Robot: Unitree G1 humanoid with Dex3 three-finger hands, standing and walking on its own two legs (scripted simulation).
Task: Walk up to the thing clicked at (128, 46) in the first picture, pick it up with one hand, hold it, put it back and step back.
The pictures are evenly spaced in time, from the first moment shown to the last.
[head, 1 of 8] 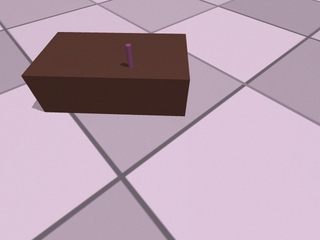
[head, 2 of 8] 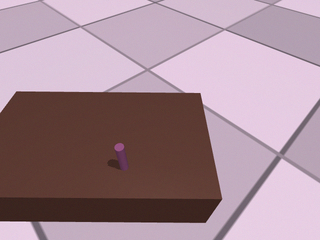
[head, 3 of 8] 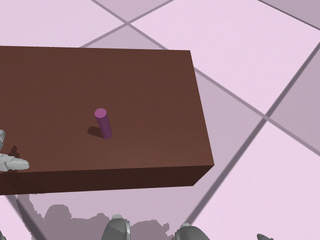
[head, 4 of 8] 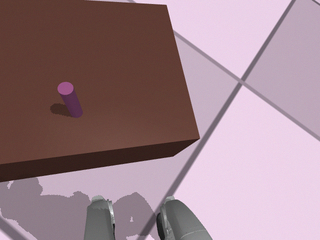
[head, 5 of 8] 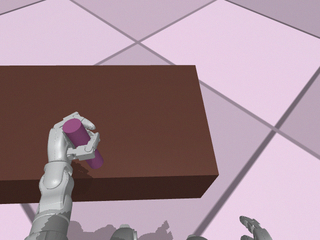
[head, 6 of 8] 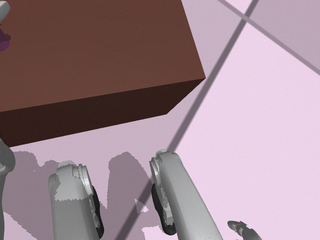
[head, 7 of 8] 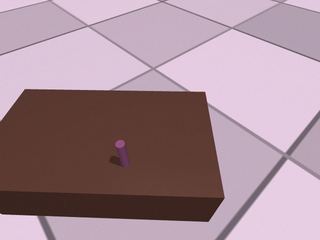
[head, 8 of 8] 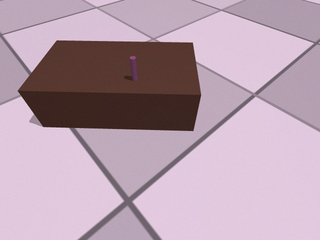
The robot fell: no
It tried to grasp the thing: yes
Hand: left
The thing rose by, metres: 0.29
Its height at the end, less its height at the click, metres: +0.00
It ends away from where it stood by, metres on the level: 0.01
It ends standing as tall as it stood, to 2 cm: yes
